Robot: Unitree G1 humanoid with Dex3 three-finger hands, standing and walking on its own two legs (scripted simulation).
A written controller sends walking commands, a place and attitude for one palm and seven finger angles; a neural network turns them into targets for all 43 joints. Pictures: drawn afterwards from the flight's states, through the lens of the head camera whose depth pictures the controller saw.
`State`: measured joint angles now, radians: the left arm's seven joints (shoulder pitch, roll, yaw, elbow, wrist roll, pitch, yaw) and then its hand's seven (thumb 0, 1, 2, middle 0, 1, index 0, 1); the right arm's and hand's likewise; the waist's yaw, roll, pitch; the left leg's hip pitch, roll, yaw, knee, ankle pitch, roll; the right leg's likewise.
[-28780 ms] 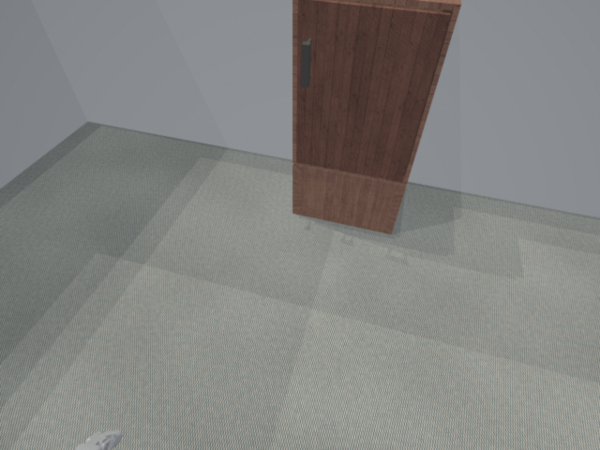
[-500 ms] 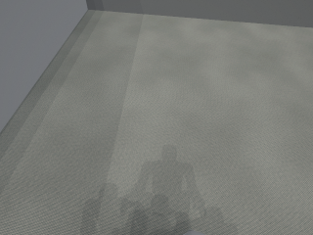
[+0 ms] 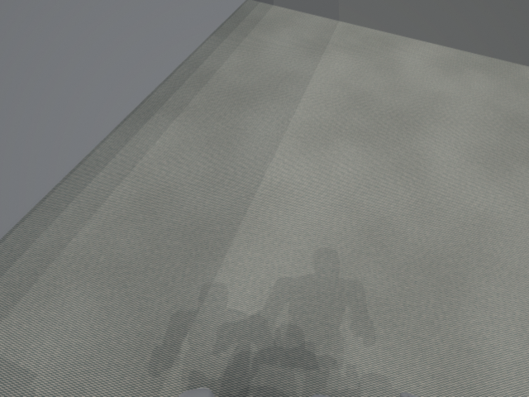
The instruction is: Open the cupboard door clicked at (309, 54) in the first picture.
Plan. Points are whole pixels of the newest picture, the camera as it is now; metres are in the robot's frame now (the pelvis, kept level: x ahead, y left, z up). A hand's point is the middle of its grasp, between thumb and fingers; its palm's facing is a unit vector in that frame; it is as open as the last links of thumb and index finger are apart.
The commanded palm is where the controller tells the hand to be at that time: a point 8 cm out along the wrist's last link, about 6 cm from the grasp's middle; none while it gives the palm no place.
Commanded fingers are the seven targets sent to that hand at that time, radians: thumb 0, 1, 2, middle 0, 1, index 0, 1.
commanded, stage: turn to face it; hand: left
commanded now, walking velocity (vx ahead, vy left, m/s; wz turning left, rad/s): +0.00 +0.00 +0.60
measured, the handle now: out of the picture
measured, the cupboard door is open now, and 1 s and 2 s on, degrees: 43 43 43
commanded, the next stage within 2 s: none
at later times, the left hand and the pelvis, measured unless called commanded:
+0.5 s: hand out of the picture +0.02 +0.14 -0.14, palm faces +0.30 -0.92 -0.25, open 7.3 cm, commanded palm none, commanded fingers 0.00 0.90 0.90 -0.20 -0.30 -0.20 -0.30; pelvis +0.03 -0.06 +0.02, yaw +18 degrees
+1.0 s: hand out of the picture +0.02 +0.15 -0.13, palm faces +0.56 -0.77 -0.31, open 7.3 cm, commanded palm none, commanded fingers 0.00 0.90 0.90 -0.20 -0.30 -0.20 -0.30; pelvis +0.05 -0.09 +0.01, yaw +36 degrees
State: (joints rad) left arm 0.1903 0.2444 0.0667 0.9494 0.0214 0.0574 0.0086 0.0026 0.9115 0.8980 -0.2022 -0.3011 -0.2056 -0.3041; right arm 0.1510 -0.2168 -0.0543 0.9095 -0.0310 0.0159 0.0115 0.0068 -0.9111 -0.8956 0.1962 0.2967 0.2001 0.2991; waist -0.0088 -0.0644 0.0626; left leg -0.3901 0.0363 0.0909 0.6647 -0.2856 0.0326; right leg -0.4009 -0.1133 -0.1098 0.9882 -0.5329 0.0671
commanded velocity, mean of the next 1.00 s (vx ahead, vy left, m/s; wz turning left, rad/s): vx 0.00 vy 0.00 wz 0.60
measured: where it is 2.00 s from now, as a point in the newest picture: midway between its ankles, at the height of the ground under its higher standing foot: outside the picture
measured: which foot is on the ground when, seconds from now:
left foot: down 0.00-0.24, up 0.26-0.58, down 0.60-0.96, up 0.98-1.00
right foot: up 0.00-0.22, down 0.24-0.60, up 0.62-0.94, down 0.96-1.00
